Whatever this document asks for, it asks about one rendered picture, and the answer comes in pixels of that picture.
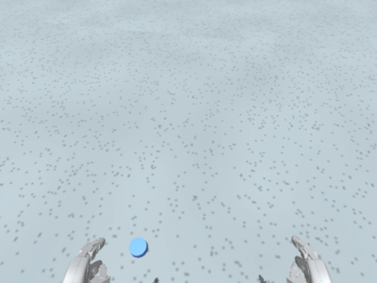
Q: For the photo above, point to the tin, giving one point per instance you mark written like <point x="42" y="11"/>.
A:
<point x="138" y="247"/>

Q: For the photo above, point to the right robot hand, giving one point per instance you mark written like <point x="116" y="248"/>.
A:
<point x="314" y="269"/>

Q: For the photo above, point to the left robot hand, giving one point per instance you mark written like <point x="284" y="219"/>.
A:
<point x="81" y="271"/>

